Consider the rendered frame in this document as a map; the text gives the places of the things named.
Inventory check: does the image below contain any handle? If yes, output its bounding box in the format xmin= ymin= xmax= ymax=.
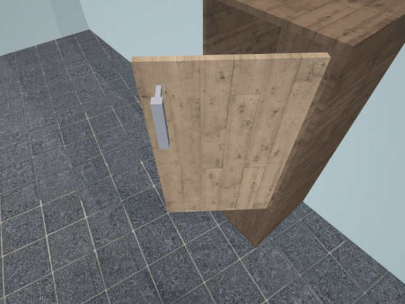
xmin=150 ymin=85 xmax=170 ymax=149

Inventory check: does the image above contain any cupboard door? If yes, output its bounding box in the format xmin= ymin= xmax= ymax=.
xmin=131 ymin=53 xmax=331 ymax=213

